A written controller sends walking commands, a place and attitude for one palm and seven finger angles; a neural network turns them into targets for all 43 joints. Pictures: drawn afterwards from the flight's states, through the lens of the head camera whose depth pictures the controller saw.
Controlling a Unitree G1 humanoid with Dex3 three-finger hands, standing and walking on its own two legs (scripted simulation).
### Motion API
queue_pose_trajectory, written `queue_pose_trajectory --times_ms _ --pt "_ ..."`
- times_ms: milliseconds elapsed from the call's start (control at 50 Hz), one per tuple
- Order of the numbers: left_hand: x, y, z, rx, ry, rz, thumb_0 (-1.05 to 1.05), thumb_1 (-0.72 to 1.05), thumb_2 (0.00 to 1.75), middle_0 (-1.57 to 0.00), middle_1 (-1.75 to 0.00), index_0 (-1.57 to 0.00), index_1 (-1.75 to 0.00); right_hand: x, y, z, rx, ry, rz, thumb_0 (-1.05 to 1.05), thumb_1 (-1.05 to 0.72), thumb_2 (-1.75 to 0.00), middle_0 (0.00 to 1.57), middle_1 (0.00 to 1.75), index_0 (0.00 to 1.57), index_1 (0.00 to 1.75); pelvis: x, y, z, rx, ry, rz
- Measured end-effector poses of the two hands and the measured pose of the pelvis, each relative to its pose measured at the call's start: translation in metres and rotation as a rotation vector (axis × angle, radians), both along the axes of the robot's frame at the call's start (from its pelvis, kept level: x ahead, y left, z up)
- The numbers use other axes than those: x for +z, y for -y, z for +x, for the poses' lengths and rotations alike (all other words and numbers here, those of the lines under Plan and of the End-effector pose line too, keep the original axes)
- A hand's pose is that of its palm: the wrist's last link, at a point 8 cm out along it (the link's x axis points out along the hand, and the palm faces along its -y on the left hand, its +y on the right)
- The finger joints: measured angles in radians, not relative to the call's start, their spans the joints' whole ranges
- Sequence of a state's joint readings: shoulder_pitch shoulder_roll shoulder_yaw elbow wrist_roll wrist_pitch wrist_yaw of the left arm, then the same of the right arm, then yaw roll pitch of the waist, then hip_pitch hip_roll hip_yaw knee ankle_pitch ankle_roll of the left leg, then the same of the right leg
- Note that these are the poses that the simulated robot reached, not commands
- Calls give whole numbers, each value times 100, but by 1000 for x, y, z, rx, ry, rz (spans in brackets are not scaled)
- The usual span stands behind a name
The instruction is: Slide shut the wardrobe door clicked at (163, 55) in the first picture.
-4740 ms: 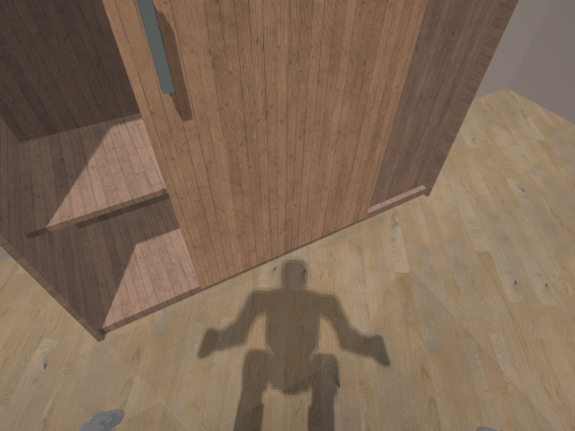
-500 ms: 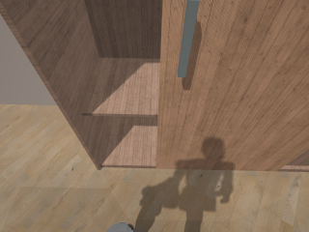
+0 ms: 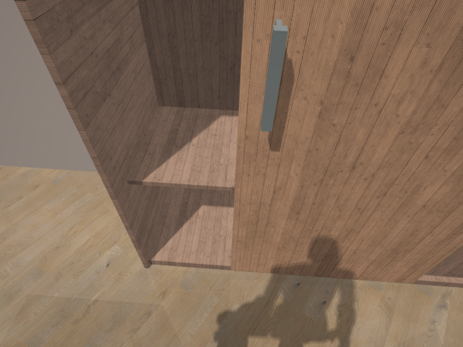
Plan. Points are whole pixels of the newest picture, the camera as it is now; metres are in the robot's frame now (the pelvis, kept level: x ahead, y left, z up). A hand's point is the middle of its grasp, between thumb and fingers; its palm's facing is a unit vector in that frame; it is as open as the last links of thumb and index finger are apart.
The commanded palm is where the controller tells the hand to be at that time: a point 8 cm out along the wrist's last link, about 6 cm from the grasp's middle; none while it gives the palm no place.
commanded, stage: come to a stop and stand still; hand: right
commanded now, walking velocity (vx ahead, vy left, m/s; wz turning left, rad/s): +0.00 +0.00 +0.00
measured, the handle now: (272, 79) +0.53 -0.04 +0.21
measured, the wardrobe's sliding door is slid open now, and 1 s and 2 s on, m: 0.37 0.37 0.37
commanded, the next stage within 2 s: look again from close up in 0.48 s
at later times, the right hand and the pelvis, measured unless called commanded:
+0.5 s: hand out of the picture -0.03 -0.16 -0.17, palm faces +0.06 +0.98 -0.18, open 7.4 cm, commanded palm none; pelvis -0.02 +0.00 +0.01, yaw -1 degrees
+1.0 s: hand out of the picture -0.05 -0.17 -0.17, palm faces +0.07 +0.98 -0.18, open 7.4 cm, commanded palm none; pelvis -0.02 -0.02 +0.01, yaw -1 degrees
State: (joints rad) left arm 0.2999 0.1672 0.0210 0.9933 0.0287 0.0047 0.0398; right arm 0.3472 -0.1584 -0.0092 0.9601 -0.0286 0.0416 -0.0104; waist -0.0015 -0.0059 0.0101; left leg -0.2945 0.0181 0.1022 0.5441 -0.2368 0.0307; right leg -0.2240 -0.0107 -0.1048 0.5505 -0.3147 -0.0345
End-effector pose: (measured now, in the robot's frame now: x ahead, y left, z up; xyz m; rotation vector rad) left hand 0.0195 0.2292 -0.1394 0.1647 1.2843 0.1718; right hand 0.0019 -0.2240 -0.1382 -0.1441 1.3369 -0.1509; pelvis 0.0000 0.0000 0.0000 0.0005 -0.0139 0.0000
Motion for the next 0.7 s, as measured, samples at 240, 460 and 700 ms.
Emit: queue_pose_trajectory --times_ms 240,460,700 --pt "-4 6 -58 44 -118 -55 1 91 90 -20 -30 -20 -30 3 -12 -12 -7 15 -14 1 -92 -90 20 30 20 30 4 -9 -12 -6 18 -4" --pt "-3 20 -82 44 -168 -79 0 91 90 -20 -30 -20 -30 0 -16 -33 -33 -14 2 0 -91 -90 20 30 20 30 6 -5 -21 -14 21 -2" --pt "-2 34 -82 41 -166 -77 0 91 90 -20 -30 -20 -30 -3 -15 -58 -55 -69 29 0 -91 -90 20 30 19 30 6 7 -25 -16 11 0"
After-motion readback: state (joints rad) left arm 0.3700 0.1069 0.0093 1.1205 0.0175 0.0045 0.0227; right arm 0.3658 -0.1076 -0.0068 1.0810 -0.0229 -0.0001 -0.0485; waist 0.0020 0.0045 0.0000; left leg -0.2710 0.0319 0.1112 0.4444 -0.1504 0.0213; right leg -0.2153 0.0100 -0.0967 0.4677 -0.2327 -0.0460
